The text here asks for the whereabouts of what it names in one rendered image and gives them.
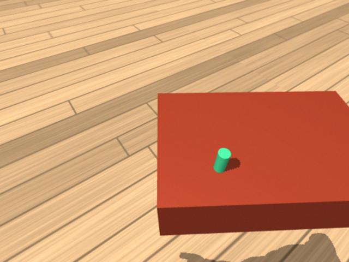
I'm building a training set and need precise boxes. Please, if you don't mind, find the can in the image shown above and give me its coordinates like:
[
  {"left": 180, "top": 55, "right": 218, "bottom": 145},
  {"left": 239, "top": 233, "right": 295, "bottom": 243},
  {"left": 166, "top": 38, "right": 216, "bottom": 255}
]
[{"left": 213, "top": 148, "right": 231, "bottom": 173}]

